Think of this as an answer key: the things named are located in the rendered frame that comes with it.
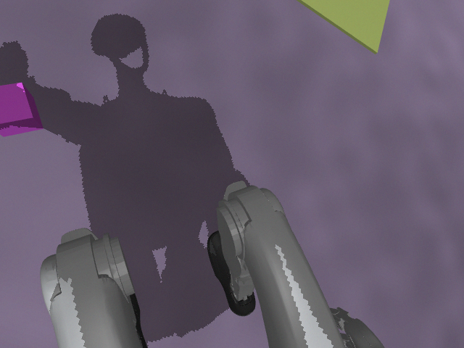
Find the right robot foot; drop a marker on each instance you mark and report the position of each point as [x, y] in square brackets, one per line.
[221, 270]

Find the right robot hand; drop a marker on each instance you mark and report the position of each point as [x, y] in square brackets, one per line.
[358, 335]

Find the left robot foot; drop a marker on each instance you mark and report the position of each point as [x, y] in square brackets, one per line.
[138, 323]

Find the cube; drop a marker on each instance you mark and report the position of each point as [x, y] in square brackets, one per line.
[18, 111]

